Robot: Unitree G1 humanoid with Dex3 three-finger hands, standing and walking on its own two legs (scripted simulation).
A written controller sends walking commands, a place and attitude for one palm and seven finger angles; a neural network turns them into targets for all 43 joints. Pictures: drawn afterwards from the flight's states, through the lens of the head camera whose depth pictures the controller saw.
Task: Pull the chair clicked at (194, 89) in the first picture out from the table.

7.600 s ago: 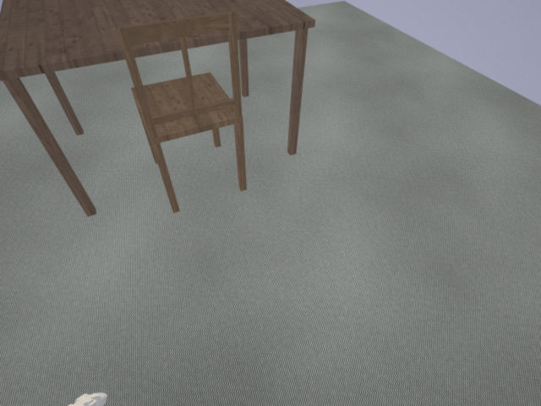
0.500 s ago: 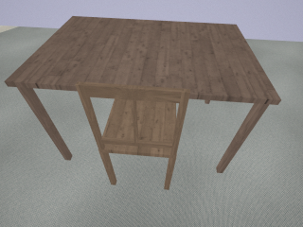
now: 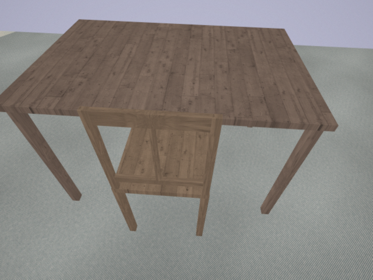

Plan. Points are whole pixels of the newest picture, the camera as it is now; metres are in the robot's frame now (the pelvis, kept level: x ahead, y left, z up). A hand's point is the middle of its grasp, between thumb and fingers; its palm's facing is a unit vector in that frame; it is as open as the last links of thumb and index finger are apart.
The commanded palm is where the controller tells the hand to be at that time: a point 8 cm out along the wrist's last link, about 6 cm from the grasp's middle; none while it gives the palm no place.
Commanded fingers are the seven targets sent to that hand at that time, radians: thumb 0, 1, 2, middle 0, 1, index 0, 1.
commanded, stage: look again from close up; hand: left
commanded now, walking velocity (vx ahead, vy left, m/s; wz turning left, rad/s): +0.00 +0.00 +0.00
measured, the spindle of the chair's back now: (155, 156) +0.50 +0.13 -0.11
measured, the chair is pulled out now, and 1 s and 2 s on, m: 0.00 0.00 0.00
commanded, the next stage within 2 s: shuffle to correct the standing spot in 0.30 s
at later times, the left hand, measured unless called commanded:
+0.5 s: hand out of the picture +0.00 +0.15 -0.18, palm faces +0.03 -0.99 -0.16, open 7.3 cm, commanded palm none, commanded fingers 0.00 0.90 0.90 -0.20 -0.30 -0.20 -0.30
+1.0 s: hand out of the picture +0.04 +0.14 -0.18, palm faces +0.04 -0.98 -0.20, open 7.3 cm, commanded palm none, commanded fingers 0.00 0.90 0.90 -0.20 -0.30 -0.20 -0.30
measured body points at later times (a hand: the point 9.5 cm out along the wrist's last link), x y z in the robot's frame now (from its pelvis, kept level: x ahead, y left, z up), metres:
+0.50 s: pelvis +0.01 -0.01 +0.00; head +0.01 -0.01 +0.45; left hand +0.00 +0.20 -0.16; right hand +0.01 -0.23 -0.16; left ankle -0.01 +0.08 -0.74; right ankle +0.04 -0.13 -0.74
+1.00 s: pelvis +0.04 -0.03 +0.00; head +0.06 -0.02 +0.45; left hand +0.04 +0.19 -0.16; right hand +0.06 -0.26 -0.16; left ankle -0.01 +0.08 -0.74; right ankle +0.04 -0.14 -0.74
